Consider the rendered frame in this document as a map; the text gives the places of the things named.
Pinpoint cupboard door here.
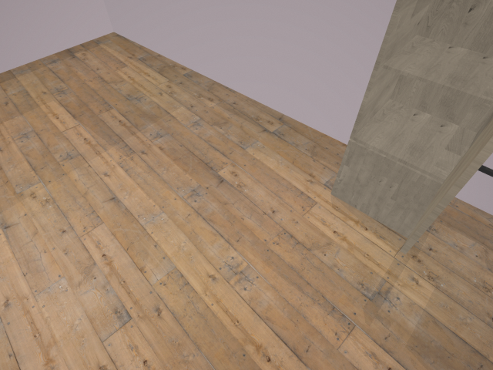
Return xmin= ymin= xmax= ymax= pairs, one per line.
xmin=400 ymin=118 xmax=493 ymax=254

